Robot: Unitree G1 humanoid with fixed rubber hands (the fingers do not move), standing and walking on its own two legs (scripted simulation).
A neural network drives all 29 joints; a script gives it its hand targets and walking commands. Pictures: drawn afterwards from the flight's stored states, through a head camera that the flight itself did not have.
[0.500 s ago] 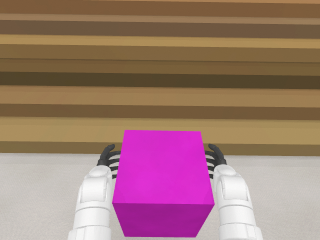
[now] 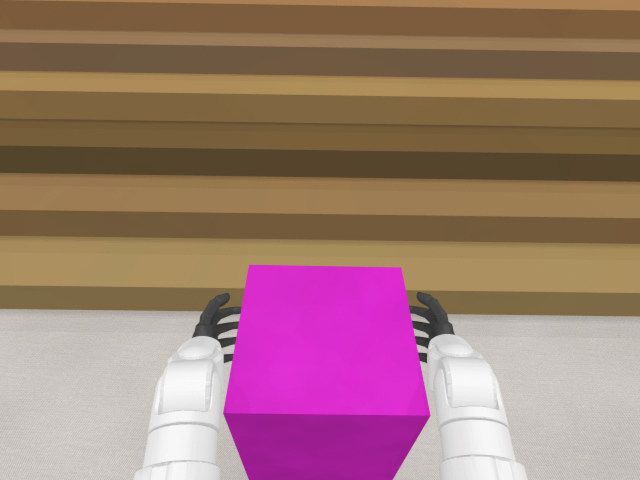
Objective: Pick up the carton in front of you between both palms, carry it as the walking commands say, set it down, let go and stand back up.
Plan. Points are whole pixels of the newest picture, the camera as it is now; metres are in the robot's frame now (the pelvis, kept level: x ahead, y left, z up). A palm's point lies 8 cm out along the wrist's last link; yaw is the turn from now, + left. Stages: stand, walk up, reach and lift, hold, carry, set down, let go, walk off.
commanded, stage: carry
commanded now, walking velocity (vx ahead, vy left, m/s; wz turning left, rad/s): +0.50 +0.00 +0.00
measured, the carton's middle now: (322, 376) +0.29 +0.00 -0.03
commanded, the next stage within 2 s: none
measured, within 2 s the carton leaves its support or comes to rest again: neither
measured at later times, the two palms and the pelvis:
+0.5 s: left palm (208, 271) +0.41 +0.17 +0.07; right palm (407, 263) +0.42 -0.13 +0.07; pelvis +0.15 +0.01 -0.01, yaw +3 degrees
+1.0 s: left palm (234, 138) +0.74 +0.17 +0.12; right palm (380, 138) +0.74 -0.13 +0.12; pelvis +0.46 +0.03 -0.02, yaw +1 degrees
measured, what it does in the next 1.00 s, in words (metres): walks ahead: left foot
